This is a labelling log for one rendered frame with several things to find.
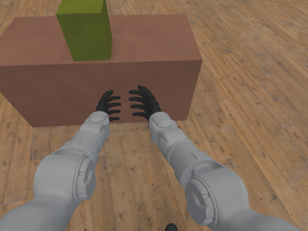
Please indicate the robot right hand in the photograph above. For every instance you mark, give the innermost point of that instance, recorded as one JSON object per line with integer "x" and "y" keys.
{"x": 150, "y": 105}

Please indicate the robot left forearm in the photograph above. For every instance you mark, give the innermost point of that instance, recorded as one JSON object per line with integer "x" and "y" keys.
{"x": 88, "y": 140}

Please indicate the pedestal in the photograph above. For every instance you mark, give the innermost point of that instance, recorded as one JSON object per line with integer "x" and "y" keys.
{"x": 40, "y": 79}

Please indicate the left robot upper arm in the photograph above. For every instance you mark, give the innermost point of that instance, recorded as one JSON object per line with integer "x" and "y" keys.
{"x": 62, "y": 182}

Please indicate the right robot upper arm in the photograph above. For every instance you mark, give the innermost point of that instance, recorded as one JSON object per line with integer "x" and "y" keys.
{"x": 218, "y": 198}

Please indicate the robot left hand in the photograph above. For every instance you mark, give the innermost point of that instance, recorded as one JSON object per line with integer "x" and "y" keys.
{"x": 104, "y": 104}

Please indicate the carton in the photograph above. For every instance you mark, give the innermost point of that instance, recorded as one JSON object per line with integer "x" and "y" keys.
{"x": 86, "y": 28}

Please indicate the robot right forearm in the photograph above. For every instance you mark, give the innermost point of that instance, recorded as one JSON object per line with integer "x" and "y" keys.
{"x": 179, "y": 151}

